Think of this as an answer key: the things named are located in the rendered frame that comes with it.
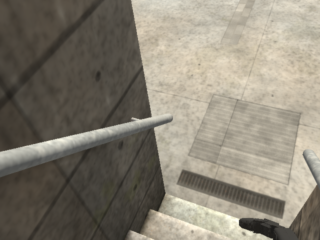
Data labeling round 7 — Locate stairs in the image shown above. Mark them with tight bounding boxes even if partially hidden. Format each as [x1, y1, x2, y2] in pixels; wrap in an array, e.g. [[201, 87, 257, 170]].
[[124, 194, 273, 240]]

